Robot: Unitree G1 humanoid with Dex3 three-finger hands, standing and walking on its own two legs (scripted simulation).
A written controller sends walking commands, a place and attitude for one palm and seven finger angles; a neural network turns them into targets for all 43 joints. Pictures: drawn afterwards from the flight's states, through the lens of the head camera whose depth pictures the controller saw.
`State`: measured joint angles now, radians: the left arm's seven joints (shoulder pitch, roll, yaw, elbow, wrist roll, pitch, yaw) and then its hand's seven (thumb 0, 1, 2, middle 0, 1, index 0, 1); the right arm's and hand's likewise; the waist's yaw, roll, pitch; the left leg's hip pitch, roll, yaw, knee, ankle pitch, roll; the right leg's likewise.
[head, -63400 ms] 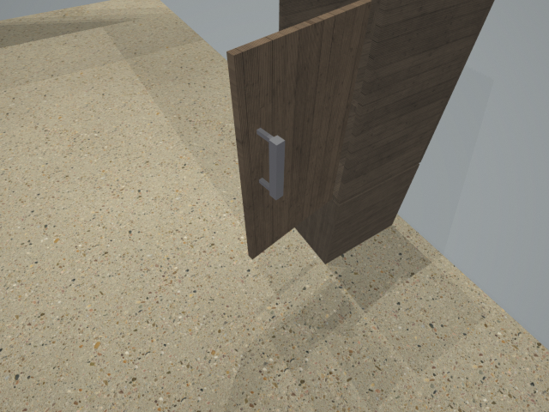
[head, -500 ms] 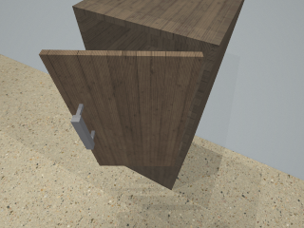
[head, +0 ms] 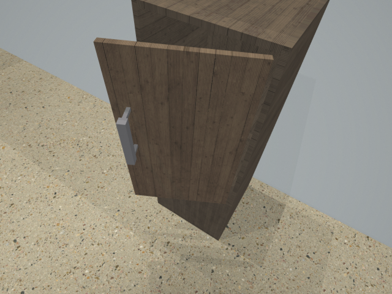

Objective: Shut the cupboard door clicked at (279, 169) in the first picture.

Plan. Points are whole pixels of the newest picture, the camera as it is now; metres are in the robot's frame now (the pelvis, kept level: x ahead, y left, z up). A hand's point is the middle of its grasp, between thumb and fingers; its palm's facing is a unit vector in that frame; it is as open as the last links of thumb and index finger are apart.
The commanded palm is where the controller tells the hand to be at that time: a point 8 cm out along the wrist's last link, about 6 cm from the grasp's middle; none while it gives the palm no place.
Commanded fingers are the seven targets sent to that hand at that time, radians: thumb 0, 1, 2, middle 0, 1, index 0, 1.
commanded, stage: come to a stop and stand still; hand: left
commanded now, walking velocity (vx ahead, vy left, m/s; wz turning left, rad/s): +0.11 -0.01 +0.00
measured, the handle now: (129, 137) +0.46 +0.22 +0.02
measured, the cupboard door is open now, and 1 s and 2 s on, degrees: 27 27 27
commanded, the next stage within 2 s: look again from close up in 1.70 s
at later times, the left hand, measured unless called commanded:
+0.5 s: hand out of the picture +0.08 +0.17 -0.17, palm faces +0.05 -0.97 -0.22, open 7.3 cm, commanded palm none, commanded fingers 0.00 0.90 0.90 -0.20 -0.30 -0.20 -0.30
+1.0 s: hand out of the picture -0.01 +0.17 -0.17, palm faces +0.11 -0.98 -0.17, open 7.3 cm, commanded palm none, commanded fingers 0.00 0.90 0.90 -0.20 -0.30 -0.20 -0.30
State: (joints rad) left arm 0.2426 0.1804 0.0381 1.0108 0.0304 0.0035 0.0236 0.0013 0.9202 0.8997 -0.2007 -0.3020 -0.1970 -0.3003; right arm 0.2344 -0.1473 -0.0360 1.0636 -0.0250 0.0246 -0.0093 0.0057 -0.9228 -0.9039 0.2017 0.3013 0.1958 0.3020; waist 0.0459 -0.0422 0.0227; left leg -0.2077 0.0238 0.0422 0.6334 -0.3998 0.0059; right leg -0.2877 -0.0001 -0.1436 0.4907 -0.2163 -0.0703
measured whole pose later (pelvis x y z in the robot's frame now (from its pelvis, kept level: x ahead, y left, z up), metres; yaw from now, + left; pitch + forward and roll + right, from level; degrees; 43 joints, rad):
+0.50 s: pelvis +0.03 -0.01 -0.01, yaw +2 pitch +0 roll +0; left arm 0.17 0.15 0.04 1.05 0.01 -0.02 0.03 0.00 0.93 0.90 -0.20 -0.30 -0.19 -0.30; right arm 0.40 -0.08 -0.01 1.16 0.00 0.00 -0.05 0.01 -0.91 -0.90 0.21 0.30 0.20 0.30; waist -0.04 0.03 0.10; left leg -0.15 0.02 0.01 0.59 -0.46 -0.01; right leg -0.28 -0.01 -0.07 0.56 -0.27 -0.02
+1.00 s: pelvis +0.01 +0.01 +0.01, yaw +2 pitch -1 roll +0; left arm 0.30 0.15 0.01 1.09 0.02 0.01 0.02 0.00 0.92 0.90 -0.20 -0.30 -0.19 -0.30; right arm 0.22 -0.16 -0.02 1.06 -0.01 0.01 -0.03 0.00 -0.95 -0.90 0.20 0.30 0.20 0.30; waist 0.04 -0.02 0.04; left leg -0.18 -0.02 0.09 0.43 -0.24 0.04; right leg -0.22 -0.04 -0.06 0.44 -0.20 0.01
